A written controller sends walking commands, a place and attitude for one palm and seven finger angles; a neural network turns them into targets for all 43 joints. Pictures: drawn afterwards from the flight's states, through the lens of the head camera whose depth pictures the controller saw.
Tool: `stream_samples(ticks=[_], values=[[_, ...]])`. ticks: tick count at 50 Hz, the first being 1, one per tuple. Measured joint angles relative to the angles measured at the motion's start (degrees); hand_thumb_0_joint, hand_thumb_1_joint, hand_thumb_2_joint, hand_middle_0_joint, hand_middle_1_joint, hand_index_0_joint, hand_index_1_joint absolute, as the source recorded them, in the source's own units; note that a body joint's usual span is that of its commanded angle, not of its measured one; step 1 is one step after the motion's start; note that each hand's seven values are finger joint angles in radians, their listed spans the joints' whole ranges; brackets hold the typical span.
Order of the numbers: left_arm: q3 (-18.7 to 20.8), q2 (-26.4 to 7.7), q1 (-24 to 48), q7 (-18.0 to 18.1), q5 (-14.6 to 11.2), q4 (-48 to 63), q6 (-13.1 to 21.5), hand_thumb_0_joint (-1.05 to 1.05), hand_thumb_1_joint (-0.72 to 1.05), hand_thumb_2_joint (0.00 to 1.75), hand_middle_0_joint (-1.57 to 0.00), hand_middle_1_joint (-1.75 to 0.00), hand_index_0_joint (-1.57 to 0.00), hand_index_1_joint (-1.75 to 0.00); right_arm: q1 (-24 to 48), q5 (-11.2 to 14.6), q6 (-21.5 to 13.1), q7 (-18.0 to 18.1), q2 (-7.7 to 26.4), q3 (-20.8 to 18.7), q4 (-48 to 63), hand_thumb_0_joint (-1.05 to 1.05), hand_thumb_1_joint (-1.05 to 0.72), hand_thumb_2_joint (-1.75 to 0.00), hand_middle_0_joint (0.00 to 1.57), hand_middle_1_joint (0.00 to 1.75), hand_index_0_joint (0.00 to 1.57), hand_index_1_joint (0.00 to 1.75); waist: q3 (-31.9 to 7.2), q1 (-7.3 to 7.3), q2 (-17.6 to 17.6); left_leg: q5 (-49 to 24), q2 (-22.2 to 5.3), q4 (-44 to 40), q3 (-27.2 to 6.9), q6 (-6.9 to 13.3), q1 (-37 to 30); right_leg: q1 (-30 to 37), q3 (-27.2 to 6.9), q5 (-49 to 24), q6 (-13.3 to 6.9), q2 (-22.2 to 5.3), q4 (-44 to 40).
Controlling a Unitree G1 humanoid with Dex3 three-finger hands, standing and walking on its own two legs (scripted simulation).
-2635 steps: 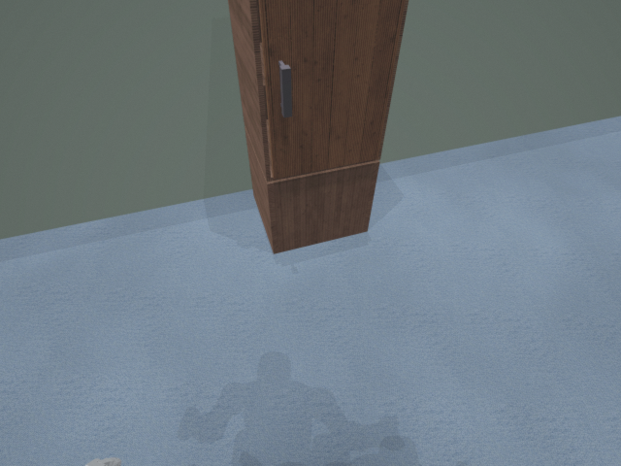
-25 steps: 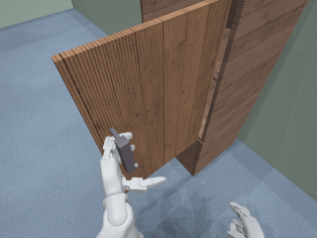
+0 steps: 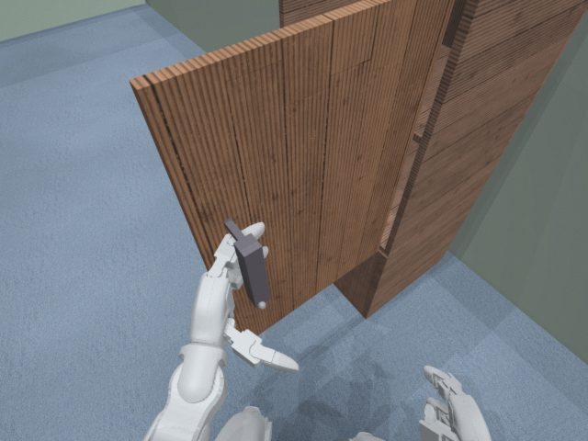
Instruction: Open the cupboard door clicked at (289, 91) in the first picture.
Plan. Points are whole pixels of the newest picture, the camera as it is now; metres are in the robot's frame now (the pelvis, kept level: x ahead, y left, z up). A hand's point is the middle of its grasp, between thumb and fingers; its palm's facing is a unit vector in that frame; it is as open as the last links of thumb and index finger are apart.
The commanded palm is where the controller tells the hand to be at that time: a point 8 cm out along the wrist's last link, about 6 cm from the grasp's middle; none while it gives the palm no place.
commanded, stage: slide the hand sideways off the handle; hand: left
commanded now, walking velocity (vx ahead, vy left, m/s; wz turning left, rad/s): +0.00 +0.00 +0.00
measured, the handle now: (245, 263) +0.34 +0.09 +0.06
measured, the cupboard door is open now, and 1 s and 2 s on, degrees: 90 91 91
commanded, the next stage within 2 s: draw the hand back to the body in 1.06 s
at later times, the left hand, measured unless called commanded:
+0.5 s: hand (237, 337) +0.24 +0.09 +0.06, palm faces -0.14 -0.99 +0.01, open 16.1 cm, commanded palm +0.22 +0.15 +0.06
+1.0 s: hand (192, 367) +0.20 +0.13 +0.06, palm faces -0.10 -1.00 -0.02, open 16.3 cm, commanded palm +0.17 +0.19 +0.06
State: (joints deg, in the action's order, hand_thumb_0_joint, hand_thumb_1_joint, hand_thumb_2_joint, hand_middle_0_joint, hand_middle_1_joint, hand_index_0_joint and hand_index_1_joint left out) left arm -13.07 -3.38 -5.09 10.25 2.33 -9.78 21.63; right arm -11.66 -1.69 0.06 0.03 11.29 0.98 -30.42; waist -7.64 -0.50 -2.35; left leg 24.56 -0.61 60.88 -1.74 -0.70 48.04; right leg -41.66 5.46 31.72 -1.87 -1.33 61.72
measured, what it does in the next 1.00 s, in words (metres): stands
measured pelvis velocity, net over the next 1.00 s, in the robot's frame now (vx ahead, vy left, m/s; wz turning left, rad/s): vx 0.01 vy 0.00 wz -0.02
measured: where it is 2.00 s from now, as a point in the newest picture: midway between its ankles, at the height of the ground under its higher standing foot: outside the picture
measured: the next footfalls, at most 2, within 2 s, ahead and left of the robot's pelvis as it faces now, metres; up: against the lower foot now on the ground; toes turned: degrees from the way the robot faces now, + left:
none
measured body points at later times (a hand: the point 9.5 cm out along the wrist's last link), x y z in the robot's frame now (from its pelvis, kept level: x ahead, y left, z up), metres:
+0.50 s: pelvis +0.02 +0.02 +0.00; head +0.07 +0.01 +0.44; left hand +0.24 +0.14 +0.06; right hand +0.19 -0.21 -0.08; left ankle +0.05 +0.13 -0.66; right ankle -0.01 -0.10 -0.66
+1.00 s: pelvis +0.01 +0.00 -0.01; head +0.06 +0.00 +0.43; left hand +0.20 +0.19 +0.06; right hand +0.20 -0.23 -0.08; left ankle +0.05 +0.13 -0.66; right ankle -0.01 -0.10 -0.66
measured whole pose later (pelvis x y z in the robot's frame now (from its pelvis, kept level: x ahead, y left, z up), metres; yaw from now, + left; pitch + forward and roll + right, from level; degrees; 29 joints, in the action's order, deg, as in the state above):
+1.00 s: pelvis +0.01 +0.00 -0.01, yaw -1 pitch +13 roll -2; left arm -1.9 -10.5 -33.5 -9.3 -10.6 13.9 21.4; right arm -14.4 1.0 -1.7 2.0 12.5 -0.1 -22.9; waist -9.1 -0.3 -2.4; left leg 28.7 -1.8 66.9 -1.7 -0.6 51.5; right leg -44.6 5.1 34.6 -1.5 -0.2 65.8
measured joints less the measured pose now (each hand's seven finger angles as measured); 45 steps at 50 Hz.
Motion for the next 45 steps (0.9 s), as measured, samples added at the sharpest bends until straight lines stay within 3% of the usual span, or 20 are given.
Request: stream_samples(ticks=[2, 5, 12, 19, 32, 45], values=[[0.0, -2.4, 0.3, -6.4, -3.7, 0.5, -0.3, -0.02, -0.50, 0.30, -0.29, -0.45, -0.21, -0.46, -0.5, 1.1, -0.4, 0.4, 0.7, 0.1, 0.7, 0.01, -0.90, -0.90, 0.20, 0.30, 0.20, 0.30, 0.6, 0.18, -0.6, 0.1, 0.0, 0.2, -0.1, 0.2, -0.3, 0.6, 0.1, -0.1, 0.2, 0.0, -0.2], [0.4, -2.1, -0.3, -9.8, -7.3, 1.4, -2.0, -0.02, -0.50, 0.30, -0.23, -0.39, -0.17, -0.39, -1.4, 2.0, -1.0, 0.7, 1.5, 0.1, 1.5, 0.01, -0.91, -0.90, 0.20, 0.30, 0.20, 0.30, 1.0, 0.49, -1.0, 0.0, -0.1, -0.2, 0.4, 0.6, -1.1, 1.3, -0.4, -0.6, 0.7, 0.1, -1.0], [0.0, 0.7, -5.6, -7.3, -4.9, 6.3, -3.3, -0.02, -0.50, 0.30, -0.17, -0.38, -0.21, -0.35, -3.2, 1.6, -1.2, -0.5, 1.4, -0.2, 4.3, 0.01, -0.91, -0.90, 0.20, 0.30, 0.20, 0.30, 0.2, 1.64, 0.2, 0.6, -0.3, -0.5, 2.1, 1.3, -1.4, 0.9, -2.1, -0.6, 1.4, 0.1, -1.2], [-0.1, -0.7, -12.9, -7.1, -3.5, 12.5, -2.2, -0.02, -0.50, 0.30, -0.17, -0.35, -0.19, -0.32, -3.3, 1.1, -0.1, -1.2, 0.6, -0.1, 6.3, 0.01, -0.90, -0.90, 0.20, 0.30, 0.20, 0.30, 0.1, 1.70, 1.0, 2.2, -0.6, 1.1, 2.7, 1.5, -0.7, 0.1, -2.8, 0.5, 1.6, 0.4, 0.0], [2.9, -3.5, -24.3, -11.6, -6.5, 21.7, 0.1, -0.02, -0.50, 0.30, -0.18, -0.32, -0.20, -0.32, -2.1, 1.4, -1.1, -0.6, 0.1, 0.0, 8.0, 0.01, -0.90, -0.90, 0.20, 0.30, 0.20, 0.30, -0.6, 0.36, 0.1, 4.0, -0.6, 3.9, 1.7, 1.3, 1.7, -1.7, -1.9, 2.3, 1.5, 0.4, 2.3], [9.3, -6.2, -27.1, -17.4, -11.1, 23.1, -0.5, -0.02, -0.50, 0.30, -0.16, -0.30, -0.17, -0.30, -2.3, 2.3, -1.4, 1.4, 0.9, -0.6, 8.0, 0.01, -0.90, -0.90, 0.20, 0.30, 0.20, 0.30, -1.1, -0.05, 0.0, 4.3, -1.0, 5.9, 0.3, 0.4, 3.4, -2.9, -0.6, 3.0, 0.6, 0.9, 4.1]])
